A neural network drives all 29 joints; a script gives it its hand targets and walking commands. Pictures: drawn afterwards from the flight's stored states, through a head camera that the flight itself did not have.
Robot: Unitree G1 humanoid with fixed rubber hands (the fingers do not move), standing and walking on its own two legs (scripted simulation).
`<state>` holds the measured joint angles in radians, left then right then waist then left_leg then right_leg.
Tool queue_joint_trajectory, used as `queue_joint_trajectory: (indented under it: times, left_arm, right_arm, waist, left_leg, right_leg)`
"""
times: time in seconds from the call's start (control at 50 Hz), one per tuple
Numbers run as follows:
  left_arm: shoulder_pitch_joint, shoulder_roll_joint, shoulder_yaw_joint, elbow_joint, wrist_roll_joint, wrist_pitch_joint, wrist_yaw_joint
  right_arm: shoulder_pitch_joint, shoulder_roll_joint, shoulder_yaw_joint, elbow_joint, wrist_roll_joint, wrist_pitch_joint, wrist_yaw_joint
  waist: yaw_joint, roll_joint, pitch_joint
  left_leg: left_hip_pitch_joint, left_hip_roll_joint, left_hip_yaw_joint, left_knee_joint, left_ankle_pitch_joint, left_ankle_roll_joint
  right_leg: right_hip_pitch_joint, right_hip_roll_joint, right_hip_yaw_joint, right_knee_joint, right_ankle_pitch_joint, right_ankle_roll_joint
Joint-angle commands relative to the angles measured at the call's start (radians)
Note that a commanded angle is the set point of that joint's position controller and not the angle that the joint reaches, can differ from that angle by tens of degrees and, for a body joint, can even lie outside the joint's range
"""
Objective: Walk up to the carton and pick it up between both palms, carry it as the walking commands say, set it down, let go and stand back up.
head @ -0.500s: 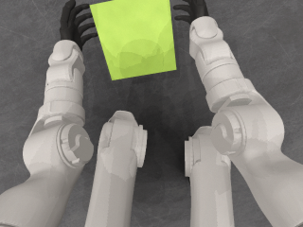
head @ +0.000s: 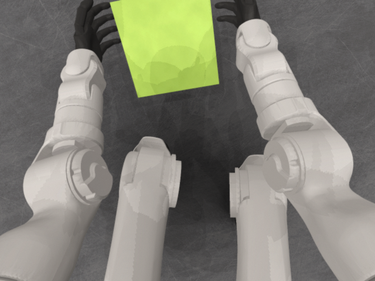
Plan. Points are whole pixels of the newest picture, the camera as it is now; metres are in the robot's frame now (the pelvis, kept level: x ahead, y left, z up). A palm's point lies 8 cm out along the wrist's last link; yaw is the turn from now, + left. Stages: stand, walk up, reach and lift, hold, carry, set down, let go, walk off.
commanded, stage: set down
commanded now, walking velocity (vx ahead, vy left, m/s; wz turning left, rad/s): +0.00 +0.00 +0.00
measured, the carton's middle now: (171, 41) +0.50 +0.13 -0.29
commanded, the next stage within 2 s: let go in 1.96 s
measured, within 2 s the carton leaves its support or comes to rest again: rests again in 0.24 s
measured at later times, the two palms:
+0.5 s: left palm (72, 58) +0.43 +0.30 -0.19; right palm (265, 31) +0.52 -0.05 -0.20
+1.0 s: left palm (19, 48) +0.43 +0.31 -0.08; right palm out of the picture +0.53 -0.02 -0.08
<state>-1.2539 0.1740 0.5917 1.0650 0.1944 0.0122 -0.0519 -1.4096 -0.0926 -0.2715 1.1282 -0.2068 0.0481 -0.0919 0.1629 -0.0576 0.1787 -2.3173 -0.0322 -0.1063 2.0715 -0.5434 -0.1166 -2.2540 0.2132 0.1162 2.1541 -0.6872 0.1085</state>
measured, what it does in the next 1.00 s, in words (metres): rises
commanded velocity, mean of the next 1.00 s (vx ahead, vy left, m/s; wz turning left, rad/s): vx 0.00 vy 0.00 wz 0.00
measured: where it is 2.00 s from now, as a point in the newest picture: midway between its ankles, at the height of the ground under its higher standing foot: (198, 198)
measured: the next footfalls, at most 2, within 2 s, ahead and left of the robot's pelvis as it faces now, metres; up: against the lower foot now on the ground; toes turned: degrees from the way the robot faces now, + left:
none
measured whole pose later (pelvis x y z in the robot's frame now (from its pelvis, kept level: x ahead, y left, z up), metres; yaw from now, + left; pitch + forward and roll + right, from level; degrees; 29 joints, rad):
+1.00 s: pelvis -0.02 +0.02 +0.05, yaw +0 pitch +44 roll -2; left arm -1.11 0.23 0.36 0.84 -0.08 0.07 0.06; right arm -1.29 -0.22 -0.11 0.94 -0.01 0.14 -0.13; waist 0.17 -0.06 0.10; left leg -2.20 -0.05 -0.10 1.88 -0.44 -0.07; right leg -2.11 0.09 0.07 1.95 -0.60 0.09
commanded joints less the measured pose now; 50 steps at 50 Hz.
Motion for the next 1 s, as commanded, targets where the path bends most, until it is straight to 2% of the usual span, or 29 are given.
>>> queue_joint_trajectory:
  times: [0.0, 0.12, 0.22, 0.24, 0.26, 0.3, 0.34, 0.38, 0.48, 0.6, 0.66, 0.82, 0.98]
  left_arm:
    - [-0.129, -0.184, -0.104, 0.087, 0.015, 0.02, -0.059]
    - [-0.109, 0.041, -0.067, 0.074, -0.017, -0.037, 0.012]
    - [-0.133, 0.259, -0.092, 0.069, -0.123, -0.093, 0.085]
    - [-0.142, 0.275, -0.112, 0.072, -0.155, -0.1, 0.092]
    - [-0.138, 0.279, -0.131, 0.079, -0.193, -0.103, 0.094]
    - [-0.181, 0.285, -0.18, 0.074, -0.242, -0.107, 0.089]
    - [-0.192, 0.273, -0.223, 0.062, -0.287, -0.106, 0.081]
    - [-0.192, 0.279, -0.247, 0.068, -0.318, -0.102, 0.075]
    - [-0.153, 0.269, -0.259, 0.039, -0.335, -0.087, 0.074]
    - [-0.104, 0.288, -0.223, -0.051, -0.322, -0.064, 0.095]
    - [-0.104, 0.278, -0.224, -0.112, -0.322, -0.047, 0.102]
    - [-0.125, 0.223, -0.242, -0.271, -0.31, 0.017, 0.109]
    - [-0.024, 0.154, -0.214, -0.358, -0.264, 0.051, 0.111]
  right_arm:
    - [-0.117, 0.291, 0.108, 0.048, 0.001, 0.02, 0.076]
    - [-0.086, 0.094, 0.108, -0.004, 0.038, -0.003, 0.026]
    - [-0.145, -0.117, 0.177, -0.118, 0.157, -0.042, -0.027]
    - [-0.165, -0.138, 0.203, -0.13, 0.189, -0.048, -0.031]
    - [-0.206, -0.162, 0.225, -0.139, 0.218, -0.046, -0.034]
    - [-0.211, -0.154, 0.268, -0.143, 0.257, -0.045, -0.028]
    - [-0.226, -0.154, 0.302, -0.15, 0.286, -0.045, -0.021]
    - [-0.238, -0.164, 0.315, -0.148, 0.302, -0.037, -0.018]
    - [-0.213, -0.187, 0.307, -0.155, 0.294, -0.027, -0.015]
    - [-0.191, -0.194, 0.266, -0.214, 0.261, 0.001, -0.034]
    - [-0.197, -0.195, 0.244, -0.249, 0.25, 0.017, -0.042]
    - [-0.2, -0.208, 0.193, -0.295, 0.231, 0.06, -0.049]
    - [-0.097, -0.175, 0.146, -0.303, 0.171, 0.077, -0.04]
  waist:
    - [0.065, -0.137, -0.672]
    - [0.073, -0.121, -0.73]
    - [0.097, -0.111, -0.836]
    - [0.105, -0.108, -0.858]
    - [0.112, -0.117, -0.872]
    - [0.114, -0.134, -0.863]
    - [0.117, -0.135, -0.891]
    - [0.121, -0.149, -0.886]
    - [0.12, -0.141, -0.952]
    - [0.122, -0.143, -1.113]
    - [0.107, -0.118, -1.153]
    - [0.078, -0.006, -1.204]
    - [0.061, 0.022, -1.219]
  left_leg:
    - [0.407, -0.045, 0.166, -0.105, 0.376, 0.068]
    - [0.456, -0.032, 0.166, -0.108, 0.421, 0.063]
    - [0.517, -0.01, 0.164, -0.106, 0.512, 0.069]
    - [0.524, -0.004, 0.166, -0.107, 0.526, 0.072]
    - [0.468, -0.001, 0.171, -0.109, 0.472, 0.079]
    - [0.493, 0.013, 0.174, -0.11, 0.471, 0.083]
    - [0.517, 0.023, 0.175, -0.104, 0.497, 0.083]
    - [0.503, 0.029, 0.177, -0.111, 0.439, 0.085]
    - [0.604, 0.025, 0.171, -0.119, 0.49, 0.074]
    - [0.709, 0.006, 0.202, -0.168, 0.461, 0.067]
    - [0.752, -0.002, 0.214, -0.199, 0.414, 0.061]
    - [0.855, -0.023, 0.236, -0.301, 0.297, 0.041]
    - [0.947, -0.047, 0.243, -0.385, 0.347, 0.034]
  right_leg:
    - [0.197, -0.028, -0.138, -0.212, 0.341, -0.037]
    - [0.203, -0.044, -0.126, -0.212, 0.361, -0.026]
    - [0.233, -0.07, -0.115, -0.192, 0.406, -0.02]
    - [0.249, -0.078, -0.113, -0.185, 0.415, -0.021]
    - [0.309, -0.087, -0.109, -0.171, 0.397, -0.025]
    - [0.295, -0.102, -0.107, -0.177, 0.384, -0.022]
    - [0.307, -0.112, -0.111, -0.168, 0.397, -0.028]
    - [0.343, -0.121, -0.119, -0.167, 0.35, -0.032]
    - [0.366, -0.121, -0.137, -0.17, 0.35, -0.037]
    - [0.451, -0.102, -0.178, -0.204, 0.291, -0.032]
    - [0.467, -0.093, -0.198, -0.233, 0.239, -0.037]
    - [0.503, -0.073, -0.232, -0.322, 0.138, -0.054]
    - [0.512, -0.056, -0.244, -0.419, 0.155, -0.055]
